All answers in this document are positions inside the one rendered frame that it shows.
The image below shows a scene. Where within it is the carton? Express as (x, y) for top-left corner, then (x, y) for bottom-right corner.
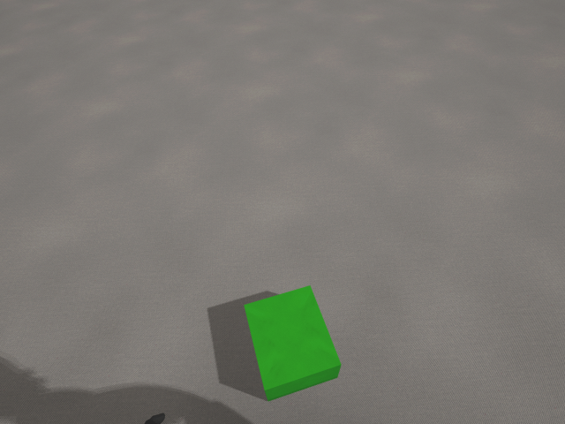
(244, 285), (342, 401)

